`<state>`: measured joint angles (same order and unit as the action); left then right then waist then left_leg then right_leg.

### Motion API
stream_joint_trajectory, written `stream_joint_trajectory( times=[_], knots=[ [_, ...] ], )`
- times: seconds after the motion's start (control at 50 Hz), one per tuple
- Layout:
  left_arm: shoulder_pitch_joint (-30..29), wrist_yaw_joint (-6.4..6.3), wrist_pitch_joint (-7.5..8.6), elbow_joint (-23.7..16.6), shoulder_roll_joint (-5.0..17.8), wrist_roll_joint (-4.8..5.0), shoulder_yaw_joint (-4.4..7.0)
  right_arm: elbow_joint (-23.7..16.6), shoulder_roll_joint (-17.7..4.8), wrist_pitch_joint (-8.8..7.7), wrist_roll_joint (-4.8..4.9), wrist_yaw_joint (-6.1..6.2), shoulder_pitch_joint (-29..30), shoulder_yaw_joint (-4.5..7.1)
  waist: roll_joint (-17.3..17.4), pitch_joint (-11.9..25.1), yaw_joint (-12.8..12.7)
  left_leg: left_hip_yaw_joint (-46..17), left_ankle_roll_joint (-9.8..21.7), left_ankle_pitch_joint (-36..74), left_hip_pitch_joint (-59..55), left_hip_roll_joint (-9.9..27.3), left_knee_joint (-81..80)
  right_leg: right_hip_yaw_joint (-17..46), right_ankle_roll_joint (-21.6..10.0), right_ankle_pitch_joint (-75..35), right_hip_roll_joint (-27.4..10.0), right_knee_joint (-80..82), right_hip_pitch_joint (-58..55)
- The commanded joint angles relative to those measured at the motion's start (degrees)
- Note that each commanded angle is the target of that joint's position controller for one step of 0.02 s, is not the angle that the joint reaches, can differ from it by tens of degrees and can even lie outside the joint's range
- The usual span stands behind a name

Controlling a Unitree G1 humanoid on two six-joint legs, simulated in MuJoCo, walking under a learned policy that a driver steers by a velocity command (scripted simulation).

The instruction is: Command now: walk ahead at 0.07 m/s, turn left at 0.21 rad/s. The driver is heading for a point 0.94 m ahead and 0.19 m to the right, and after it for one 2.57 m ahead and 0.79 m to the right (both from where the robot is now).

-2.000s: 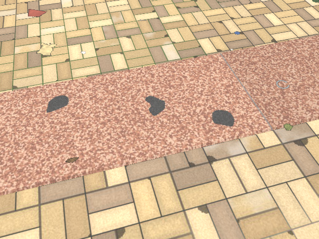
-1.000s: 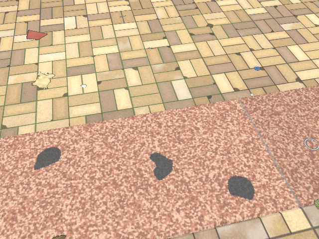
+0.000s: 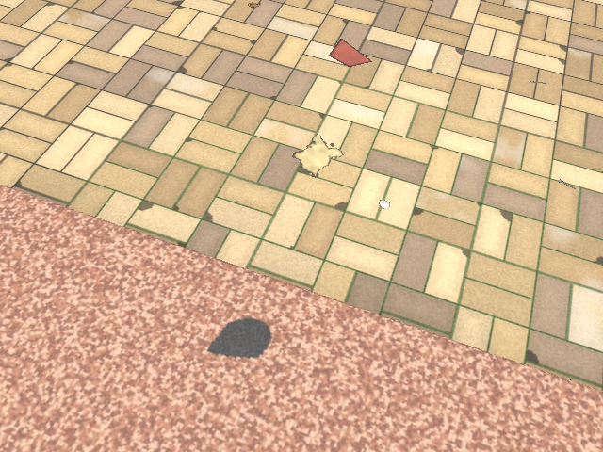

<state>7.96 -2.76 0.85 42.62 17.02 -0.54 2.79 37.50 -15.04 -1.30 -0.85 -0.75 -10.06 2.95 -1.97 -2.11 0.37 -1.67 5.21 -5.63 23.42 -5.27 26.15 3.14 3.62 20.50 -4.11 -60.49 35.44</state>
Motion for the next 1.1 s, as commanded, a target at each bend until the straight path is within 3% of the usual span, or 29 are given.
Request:
stream_joint_trajectory(
  times=[0.02, 0.08, 0.14, 0.16, 0.18, 0.2, 0.22, 0.24, 0.26, 0.3, 0.38, 0.6, 0.62, 0.66, 0.7, 0.74, 0.76, 0.78, 0.82, 0.84, 0.86, 0.88, 0.9, 0.92, 0.96, 1.0, 1.1],
  knots=[
    [5.04, -0.38, -0.58, -1.63, 3.07, 0.14, 0.89, -3.46, -7.08, -0.32, 0.01, 1.0, 1.97, 1.8, 7.55, 11.53, -1.53, -12.04, 9.55, 8.68, -5.54, 14.89, -8.42, 0.55, 0.14, -3.81, -0.72, 5.97, -7.87],
    [2.65, -0.06, -0.86, -2.14, 2.82, 0.43, 0.85, -2.52, -6.62, 0.28, -0.35, 1.1, 1.78, 1.44, 9.08, 8.64, -0.01, -13.4, 8.89, -5.69, -3.48, 14.4, -10.04, -0.1, -0.28, -3.25, -0.03, 13.9, -11.63],
    [3.18, 0.57, -0.28, -1.86, 2.03, 0.5, 0.74, -1.18, -5.2, 0.76, -0.11, 0.92, 1.02, 0.63, 8.73, 7.06, -0.09, -15.21, 7.87, -10.75, -3.93, 14.44, -8.28, -1.42, -1.49, -2.94, 1.35, 23.9, -16.79],
    [4.75, 0.92, 0.02, -1.19, 1.18, 0.3, 0.58, -0.75, -4.31, 0.89, 0.18, 0.95, 1.15, 0.17, 8.06, 6.75, -1.37, -14.79, 6.33, -11.88, -3.06, 13.49, -7.07, -2.43, -2.43, -7.24, 2.13, 30.88, -21.08],
    [5.32, 1.19, 0.27, -1.02, 1.69, -0.45, 0.55, 0.22, -3.23, 0.69, 0.26, 0.99, -1.01, -0.27, 6.85, 6.69, -1.36, -14.24, 3.6, -13.04, -1.94, 11.86, -5.99, -1.03, -3.49, -11.77, 1.04, 35.04, -25.03],
    [6.2, 1.21, 0.47, -1.38, 4.39, -1.24, 0.9, 0.62, -2.54, 0.3, -0.24, 1.01, -2.32, -0.53, 3.18, 6.75, -0.44, -11.89, 0.7, -14.16, 0.06, 9.3, -2.26, 3.92, -5.34, -18.63, -4.22, 35.94, -27.86],
    [3.67, 1.23, 0.44, -0.91, 7.77, -0.89, 1.87, 0.83, -2.4, -0.21, -0.16, 0.73, -5.63, -0.11, -6.1, 5.42, 3.75, -5.37, -1.64, -14.37, 0.34, 4.1, -1.16, 5.32, -7.88, -15.75, -5.84, 34.93, -24.85],
    [3.43, 1.61, 0.69, -0.87, 3.8, -0.62, 1.29, 0.83, -3.48, -0.28, -0.65, 0.82, -2.42, 0.08, -7.01, 5.41, 1.53, -3.37, -3.25, -11.12, -5.31, 3.57, 1.0, 5.44, -8.31, -5.17, -4.66, 37.5, -18.67],
    [2.97, 1.75, 1.0, -0.86, 1.93, -0.84, 0.69, 0.31, -4.2, 0.0, -0.35, 0.88, 0.21, 0.51, -6.48, 3.92, 0.93, -3.68, -3.14, -9.34, -7.06, 3.84, 1.73, 4.67, -7.0, -0.45, -3.35, 38.48, -16.15],
    [2.51, 1.67, 1.59, -1.15, 2.1, -0.67, 0.64, 0.55, -3.95, 0.87, -0.18, 1.28, 0.79, 0.69, -4.78, 2.11, 0.39, -4.95, -1.88, -8.02, -7.02, 4.73, 1.59, 2.49, -5.09, -0.94, -1.48, 37.54, -15.4],
    [5.55, 1.04, 1.98, -0.38, 1.74, -0.22, 0.59, 1.44, -2.22, 0.76, 0.0, 1.24, 0.16, 0.58, -0.06, 3.28, -0.55, -6.18, -0.92, -4.35, -6.86, 5.66, 1.27, 0.78, -4.82, -6.47, -0.19, 34.32, -18.57],
    [6.52, 1.16, 1.75, 0.76, 0.53, -0.04, 0.36, 4.52, -1.88, 1.13, 0.45, 2.12, -0.67, 1.11, 2.76, 3.76, -0.61, -6.7, -1.7, 1.62, -10.24, 6.31, 2.59, -0.14, -5.11, -9.87, 1.19, 33.44, -19.34],
    [7.79, 1.23, 1.65, 1.59, 0.02, -0.05, 0.28, 5.47, -1.43, 1.27, 0.45, 2.19, -1.77, 1.03, 2.6, 4.72, -0.66, -6.12, -1.64, -4.19, -10.73, 5.74, 2.29, -0.49, -5.3, -4.26, 1.62, 34.25, -19.61],
    [8.43, 1.14, 1.45, 2.05, 1.55, 0.67, 0.84, 6.28, -2.87, 1.34, 1.26, 2.37, -2.56, 1.64, 0.83, 1.0, -0.51, -4.07, -0.89, -23.94, -6.85, 3.51, 3.62, 0.67, -7.62, 12.23, 1.85, 35.65, -16.91],
    [10.0, 0.91, 2.19, 1.84, 2.35, 1.36, 0.99, 5.95, -2.59, -0.17, 2.12, 2.25, -1.52, 1.59, -0.88, -3.94, -1.47, -3.19, -0.12, -30.06, 0.56, 3.43, 5.83, 7.03, -11.26, 22.4, -1.87, 39.63, -17.12],
    [12.43, 0.95, 3.36, 2.78, 5.53, 1.7, 1.95, 5.08, -0.5, -2.67, 2.71, 1.47, 1.37, 1.17, -6.56, -5.49, -2.18, 1.54, -0.76, -19.71, 6.2, 2.87, 13.84, 19.63, -16.04, 24.66, -10.65, 46.36, -22.09],
    [12.03, 1.02, 3.63, 2.99, 6.55, 1.84, 2.31, 4.63, -0.75, -3.58, 2.7, 1.09, 2.97, 1.19, -7.53, -6.79, -2.24, 1.65, -0.42, -16.62, 7.64, 4.31, 14.96, 23.8, -17.89, 21.9, -14.06, 47.88, -22.59],
    [11.52, 1.2, 3.77, 2.91, 6.29, 1.85, 2.27, 4.67, -1.05, -4.17, 2.57, 0.75, 3.14, 1.3, -7.08, -6.41, -1.93, 1.38, 0.2, -16.57, 6.52, 5.16, 14.15, 23.44, -17.9, 17.51, -14.4, 47.58, -22.7],
    [8.14, 1.97, 3.43, 2.15, 5.29, 2.36, 1.9, 7.0, -0.83, -4.66, 2.59, 0.15, -1.83, 1.56, -6.73, -3.95, 1.32, 3.09, 1.34, -15.47, -5.83, 4.3, 5.15, 15.74, -14.74, 10.28, -10.25, 44.85, -18.8],
    [6.11, 2.19, 3.19, 1.65, 4.44, 2.4, 1.67, 9.54, -1.97, -4.58, 2.47, 0.04, -7.29, 2.29, -5.86, -1.84, 3.72, 2.18, 1.32, -11.3, -16.06, 3.94, 3.18, 10.86, -12.38, 5.37, -6.74, 41.21, -13.95],
    [3.33, 2.15, 3.46, 0.22, 2.02, 2.31, 0.89, 11.29, -5.66, -4.51, 2.31, 0.32, -13.54, 3.55, 0.58, -0.42, 6.19, -8.26, 3.81, -15.69, -23.64, 9.23, -2.16, 3.26, -8.57, -2.58, -0.87, 29.38, -7.23],
    [2.45, 1.85, 4.53, -1.92, 0.15, 2.43, 0.48, 12.73, -11.66, -4.47, 2.25, 0.09, -20.16, 5.21, 15.86, 1.91, 7.44, -29.36, 10.61, -18.67, -32.39, 20.21, -10.72, -5.27, -4.56, -2.36, 6.3, 9.73, 2.99],
    [1.76, 1.64, 5.32, -2.46, 2.71, 2.63, 1.13, 12.27, -9.22, -4.84, 1.28, -0.17, -20.7, 4.07, 15.76, 1.7, 7.49, -40.13, 14.61, -13.93, -34.55, 25.9, -14.17, 0.47, -4.58, 10.64, 6.32, -2.69, 11.83],
    [3.79, 2.07, 5.64, -1.8, 3.65, 3.21, 1.56, 11.53, -6.22, -5.1, 0.91, -0.12, -17.32, 2.91, 10.17, 0.03, 4.61, -34.86, 13.28, -11.39, -33.91, 25.56, -12.38, 2.9, -6.12, 8.77, 3.17, -8.47, 14.9],
    [3.63, 2.8, 5.72, -1.01, 2.29, 2.6, 1.29, 10.14, -4.34, -4.87, 1.24, -0.19, -12.99, 1.99, 4.48, -0.46, 2.64, -24.44, 9.63, -9.2, -30.99, 22.03, -14.04, 1.75, -7.75, -0.77, -0.76, -6.68, 15.63],
    [2.72, 3.61, 5.27, -0.93, 1.4, 1.88, 1.4, 10.57, -2.29, -4.17, 1.07, -0.17, -12.66, 0.97, 5.91, -0.65, 1.86, -16.47, 7.23, -1.14, -27.22, 18.45, -15.92, -0.13, -6.99, -6.49, -2.44, -2.02, 11.68],
    [-6.74, 4.42, 4.65, -4.5, -2.03, 1.39, -0.11, 12.09, -5.45, -3.12, 1.09, 1.41, -15.72, 1.1, 5.84, -2.63, 3.81, -6.93, 6.45, 8.51, -21.62, 15.47, -17.82, -4.3, -3.85, -17.63, -0.55, 16.68, 7.28]
  ],
)
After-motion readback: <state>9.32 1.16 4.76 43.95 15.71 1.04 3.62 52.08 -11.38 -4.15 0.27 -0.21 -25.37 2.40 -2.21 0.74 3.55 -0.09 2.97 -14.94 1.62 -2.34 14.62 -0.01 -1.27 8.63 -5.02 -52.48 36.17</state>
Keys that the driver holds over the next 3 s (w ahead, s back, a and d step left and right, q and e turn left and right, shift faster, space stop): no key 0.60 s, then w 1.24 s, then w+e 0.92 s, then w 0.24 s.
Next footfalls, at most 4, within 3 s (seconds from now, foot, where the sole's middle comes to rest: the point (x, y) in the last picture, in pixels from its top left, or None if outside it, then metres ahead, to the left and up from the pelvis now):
0.18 right None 0.08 -0.17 -0.77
1.32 right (373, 427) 0.49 -0.16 -0.77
1.86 left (271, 314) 0.76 0.06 -0.77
2.54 right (389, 248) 1.08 -0.28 -0.93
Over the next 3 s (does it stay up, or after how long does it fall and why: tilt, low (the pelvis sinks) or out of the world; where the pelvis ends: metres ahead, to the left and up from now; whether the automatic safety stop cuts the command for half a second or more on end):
stays up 1.23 -0.21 -0.17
